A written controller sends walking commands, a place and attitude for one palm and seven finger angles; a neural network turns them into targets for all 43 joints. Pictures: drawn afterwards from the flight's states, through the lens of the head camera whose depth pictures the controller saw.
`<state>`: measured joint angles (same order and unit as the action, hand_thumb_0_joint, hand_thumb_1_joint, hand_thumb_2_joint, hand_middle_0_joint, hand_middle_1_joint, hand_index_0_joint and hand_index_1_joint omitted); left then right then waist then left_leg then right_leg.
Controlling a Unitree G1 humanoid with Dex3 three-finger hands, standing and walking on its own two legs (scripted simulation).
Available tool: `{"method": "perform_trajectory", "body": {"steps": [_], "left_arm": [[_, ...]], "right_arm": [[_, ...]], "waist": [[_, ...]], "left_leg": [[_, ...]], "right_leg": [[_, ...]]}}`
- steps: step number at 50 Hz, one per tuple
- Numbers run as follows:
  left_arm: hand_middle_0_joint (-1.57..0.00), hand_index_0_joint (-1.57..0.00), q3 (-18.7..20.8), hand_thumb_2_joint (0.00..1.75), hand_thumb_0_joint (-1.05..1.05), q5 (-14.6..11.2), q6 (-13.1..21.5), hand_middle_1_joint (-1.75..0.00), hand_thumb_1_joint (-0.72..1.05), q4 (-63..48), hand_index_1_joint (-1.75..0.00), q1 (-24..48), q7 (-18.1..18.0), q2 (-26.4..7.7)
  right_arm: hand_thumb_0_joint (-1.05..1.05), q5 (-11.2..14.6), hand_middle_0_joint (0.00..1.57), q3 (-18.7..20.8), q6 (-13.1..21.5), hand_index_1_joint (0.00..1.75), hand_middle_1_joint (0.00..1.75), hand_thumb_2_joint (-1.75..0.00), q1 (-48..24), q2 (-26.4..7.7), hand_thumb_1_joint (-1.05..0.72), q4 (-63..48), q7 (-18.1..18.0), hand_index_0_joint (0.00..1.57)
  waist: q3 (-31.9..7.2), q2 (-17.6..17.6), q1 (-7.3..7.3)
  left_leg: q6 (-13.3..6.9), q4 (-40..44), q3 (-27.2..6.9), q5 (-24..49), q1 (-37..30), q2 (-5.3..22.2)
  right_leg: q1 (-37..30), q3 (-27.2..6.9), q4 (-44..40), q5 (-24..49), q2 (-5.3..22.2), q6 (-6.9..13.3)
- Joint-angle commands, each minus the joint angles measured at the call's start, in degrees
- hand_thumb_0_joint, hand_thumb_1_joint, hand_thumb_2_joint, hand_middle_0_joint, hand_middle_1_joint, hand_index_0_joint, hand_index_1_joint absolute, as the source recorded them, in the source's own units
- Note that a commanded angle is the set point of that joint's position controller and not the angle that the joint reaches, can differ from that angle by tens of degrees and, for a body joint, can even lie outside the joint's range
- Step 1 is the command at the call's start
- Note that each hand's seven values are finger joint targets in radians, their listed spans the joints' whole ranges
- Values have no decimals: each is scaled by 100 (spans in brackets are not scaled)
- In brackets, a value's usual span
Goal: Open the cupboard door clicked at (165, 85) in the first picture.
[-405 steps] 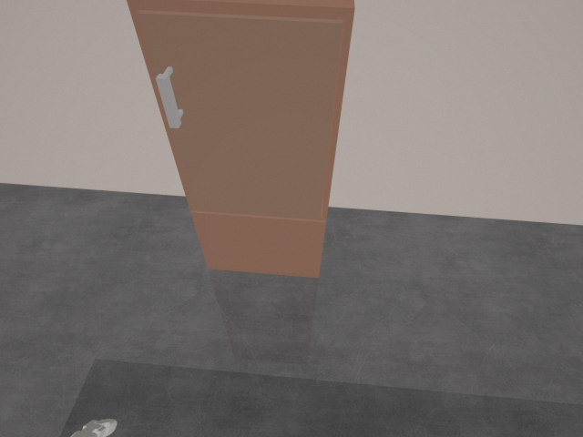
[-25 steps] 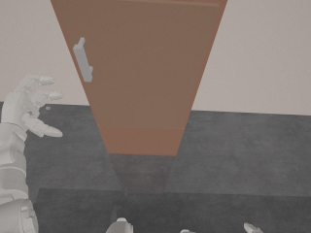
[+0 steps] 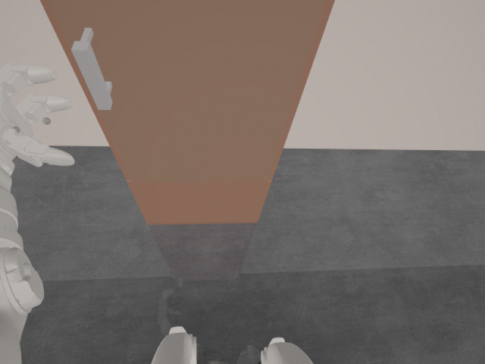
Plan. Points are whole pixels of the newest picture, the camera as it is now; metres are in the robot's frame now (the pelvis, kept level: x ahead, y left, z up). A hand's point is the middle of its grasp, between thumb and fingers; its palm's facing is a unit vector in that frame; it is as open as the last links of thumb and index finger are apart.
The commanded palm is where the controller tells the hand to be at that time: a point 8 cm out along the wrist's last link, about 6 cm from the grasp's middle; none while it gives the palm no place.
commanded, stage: move the hooked fingers beside the handle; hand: left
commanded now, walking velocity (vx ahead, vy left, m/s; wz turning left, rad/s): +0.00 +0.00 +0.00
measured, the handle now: (96, 70) +0.59 +0.24 +0.10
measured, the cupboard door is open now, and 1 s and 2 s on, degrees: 0 0 0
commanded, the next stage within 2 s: slide the fingers in behind the handle in 1.24 s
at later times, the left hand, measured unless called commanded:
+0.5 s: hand (59, 85) +0.54 +0.29 +0.10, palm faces +0.01 -1.00 +0.01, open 14.0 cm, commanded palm +0.53 +0.32 +0.10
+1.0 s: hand (56, 90) +0.53 +0.29 +0.10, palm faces +0.02 -1.00 +0.01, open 14.0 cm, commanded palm +0.52 +0.32 +0.09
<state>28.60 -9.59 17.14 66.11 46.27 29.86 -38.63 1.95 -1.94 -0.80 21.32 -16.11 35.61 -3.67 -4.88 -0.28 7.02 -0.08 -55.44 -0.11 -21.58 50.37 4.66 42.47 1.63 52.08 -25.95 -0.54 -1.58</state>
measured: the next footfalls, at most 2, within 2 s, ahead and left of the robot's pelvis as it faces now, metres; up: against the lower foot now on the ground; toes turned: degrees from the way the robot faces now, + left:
none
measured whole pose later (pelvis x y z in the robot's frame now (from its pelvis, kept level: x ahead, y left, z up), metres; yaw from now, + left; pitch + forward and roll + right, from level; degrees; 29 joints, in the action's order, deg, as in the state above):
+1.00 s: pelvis +0.01 +0.01 -0.01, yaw -1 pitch +22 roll -6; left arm 29.3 -4.3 14.1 72.4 58.4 27.3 -46.6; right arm 0.6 -3.7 -5.5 23.5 -15.6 33.4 -2.3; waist -5.0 -0.9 11.3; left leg -0.8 -59.3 -1.2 -23.9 58.1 5.5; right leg 48.5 2.2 52.6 -26.4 -1.6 -2.3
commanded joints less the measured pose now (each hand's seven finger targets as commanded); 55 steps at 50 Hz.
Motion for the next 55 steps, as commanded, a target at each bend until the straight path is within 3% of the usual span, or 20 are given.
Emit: {"method": "perform_trajectory", "body": {"steps": [1, 8, 10, 12, 13, 17, 20, 22, 23, 26, 28, 30, 32, 41, 43, 45, 49, 51, 52, 55], "left_arm": [[-30, -30, 330, 30, 0, -15, 370, -120, -50, -851, -120, 2662, -83, -2156], [-30, -30, 371, 30, 0, 140, 371, -120, -50, -648, -120, 3143, -24, -2538], [-30, -30, 274, 30, 0, 122, 311, -120, -50, -542, -120, 3169, 19, -2401], [-30, -30, 295, 30, 0, 222, 188, -120, -50, -291, -120, 3341, 10, -2631], [-30, -30, 139, 30, 0, 266, 129, -120, -50, -213, -120, 3488, 0, -2526], [-30, -30, 66, 30, 0, 384, 181, -120, -50, -442, -120, 3997, -139, -2580], [-30, -30, 198, 30, 0, 409, 146, -120, -50, -225, -120, 4154, -184, -2775], [-30, -30, 73, 30, 0, 528, 67, -120, -50, -142, -120, 4299, -205, -2807], [-30, -30, 170, 30, 0, 571, 19, -120, -50, -45, -120, 4181, -224, -2915], [-30, -30, 334, 30, 0, 598, 39, -120, -50, -332, -120, 4021, -243, -3064], [-30, -30, 497, 30, 0, 593, 20, -120, -50, -369, -120, 3735, -223, -3184], [-30, -30, 450, 30, 0, 540, -4, -120, -50, -325, -120, 3766, -198, -3056], [-30, -30, 553, 30, 0, 519, 30, -120, -50, -591, -120, 3698, -176, -3133], [-30, -30, 315, 30, 0, 385, 75, -120, -50, -736, -120, 3609, -192, -2619], [-30, -30, 248, 30, 0, 369, 37, -120, -50, -594, -120, 3389, -196, -2481], [-30, -30, 119, 30, 0, 362, 50, -120, -50, -547, -120, 3547, -241, -2320], [-30, -30, 264, 30, 0, 385, 178, -120, -50, -727, -120, 3633, -317, -2558], [-30, -30, 214, 30, 0, 370, 240, -120, -50, -771, -120, 3599, -324, -2434], [-30, -30, 185, 30, 0, 356, 216, -120, -50, -661, -120, 3499, -319, -2360], [-30, -30, 141, 30, 0, 383, 172, -120, -50, -457, -120, 3701, -337, -2427]], "right_arm": [[0, -33, 20, 398, 28, 30, 30, -90, 748, -1154, -90, -375, -119, 20], [0, -64, 20, 359, -86, 30, 30, -90, 949, -1198, -90, -315, -143, 20], [0, -75, 20, 341, -109, 30, 30, -90, 1011, -1180, -90, -339, -134, 20], [0, -52, 20, 307, -162, 30, 30, -90, 1035, -1211, -90, -334, -157, 20], [0, -46, 20, 289, -166, 30, 30, -90, 1041, -1204, -90, -336, -164, 20], [0, -114, 20, 272, -174, 30, 30, -90, 1199, -1220, -90, -284, -177, 20], [0, -140, 20, 225, -191, 30, 30, -90, 1293, -1236, -90, -257, -182, 20], [0, -147, 20, 191, -215, 30, 30, -90, 1324, -1236, -90, -255, -175, 20], [0, -155, 20, 184, -230, 30, 30, -90, 1365, -1238, -90, -280, -171, 20], [0, -194, 20, 200, -289, 30, 30, -90, 1426, -1229, -90, -349, -132, 20], [0, -202, 20, 228, -345, 30, 30, -90, 1462, -1230, -90, -378, -89, 20], [0, -189, 20, 223, -372, 30, 30, -90, 1474, -1218, -90, -380, -71, 20], [0, -193, 20, 265, -396, 30, 30, -90, 1484, -1228, -90, -385, -40, 20], [0, -186, 20, 306, -449, 30, 30, -90, 1454, -1192, -90, -310, 23, 20], [0, -180, 20, 295, -455, 30, 30, -90, 1400, -1178, -90, -345, 38, 20], [0, -171, 20, 286, -453, 30, 30, -90, 1378, -1166, -90, -359, 20, 20], [0, -178, 20, 294, -429, 30, 30, -90, 1325, -1185, -90, -380, 19, 20], [0, -175, 20, 304, -438, 30, 30, -90, 1293, -1162, -90, -388, 32, 20], [0, -166, 20, 304, -444, 30, 30, -90, 1288, -1159, -90, -385, 36, 20], [0, -137, 20, 257, -441, 30, 30, -90, 1223, -1173, -90, -411, -1, 20]], "waist": [[-2247, -772, 95], [-2548, -1139, 196], [-2646, -1094, 239], [-2389, -1024, 318], [-2280, -1033, 413], [-2643, -1461, 487], [-2715, -1343, 561], [-2702, -1569, 600], [-2683, -1432, 571], [-3128, -1714, 443], [-3203, -1596, 379], [-2994, -1387, 438], [-3228, -1608, 361], [-2926, -1619, 424], [-2762, -1567, 392], [-2541, -1458, 477], [-2771, -1584, 401], [-2918, -1659, 411], [-2826, -1429, 421], [-2505, -1389, 472]], "left_leg": [[-177, 483, -223, 1458, -2379, -231], [-156, 311, -273, 1668, -2489, -177], [-180, 251, -263, 1786, -2501, -182], [-189, 228, -266, 1611, -2217, -163], [-203, 217, -262, 1496, -2157, -158], [-149, 158, -410, 1716, -2605, -92], [-179, 61, -423, 1845, -2500, -86], [-161, 25, -431, 1897, -2490, -72], [-170, 9, -425, 1885, -2410, -66], [-131, -20, -429, 2367, -2719, -53], [-127, -41, -413, 2532, -2724, -53], [-156, -15, -414, 2435, -2599, -69], [-131, -14, -400, 2554, -2795, -69], [-110, 86, -450, 2647, -3067, -69], [-110, 114, -427, 2497, -2935, -87], [-129, 127, -435, 2388, -2846, -92], [-112, 117, -417, 2347, -2879, -103], [-91, 71, -429, 2630, -3075, -93], [-107, 60, -418, 2516, -2971, -100], [-143, 90, -376, 2107, -2603, -129]], "right_leg": [[223, 53, -637, 1390, -296, 221], [453, 57, -548, 1423, -318, 226], [469, 59, -521, 1517, -343, 231], [589, 63, -540, 1401, -327, 195], [712, 63, -561, 1302, -327, 183], [1061, 114, -478, 1223, -329, 220], [1050, 121, -441, 1313, -345, 215], [1162, 140, -405, 1325, -336, 206], [1113, 147, -410, 1328, -343, 200], [992, 176, -326, 1614, -360, 219], [880, 197, -316, 1762, -384, 209], [860, 206, -360, 1750, -414, 201], [824, 208, -362, 1823, -428, 211], [979, 256, -474, 1777, -453, 240], [955, 265, -491, 1710, -451, 248], [1032, 260, -497, 1649, -448, 252], [899, 219, -462, 1656, -422, 254], [920, 220, -426, 1824, -425, 255], [904, 222, -450, 1782, -428, 238], [910, 190, -462, 1585, -411, 241]]}}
